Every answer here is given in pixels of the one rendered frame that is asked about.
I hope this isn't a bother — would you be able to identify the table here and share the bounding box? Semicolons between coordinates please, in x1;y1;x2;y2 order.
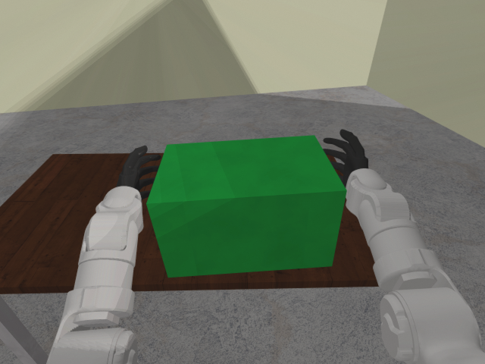
0;153;379;364

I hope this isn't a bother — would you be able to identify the robot right forearm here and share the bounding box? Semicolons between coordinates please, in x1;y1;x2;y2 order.
346;168;482;347

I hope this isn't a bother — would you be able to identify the carton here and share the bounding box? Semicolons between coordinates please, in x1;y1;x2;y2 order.
146;135;347;278

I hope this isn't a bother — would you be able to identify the right robot upper arm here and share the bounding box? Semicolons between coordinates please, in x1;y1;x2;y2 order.
380;287;485;364

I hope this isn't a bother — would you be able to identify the robot right hand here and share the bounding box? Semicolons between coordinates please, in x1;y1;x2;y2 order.
323;129;368;187

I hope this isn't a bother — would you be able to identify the robot left hand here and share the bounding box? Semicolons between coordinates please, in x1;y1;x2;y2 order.
116;146;161;200

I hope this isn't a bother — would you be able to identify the left robot upper arm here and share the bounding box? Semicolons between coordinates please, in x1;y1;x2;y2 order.
49;328;139;364

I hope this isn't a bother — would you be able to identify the robot left forearm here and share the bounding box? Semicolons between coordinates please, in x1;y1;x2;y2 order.
46;186;143;364

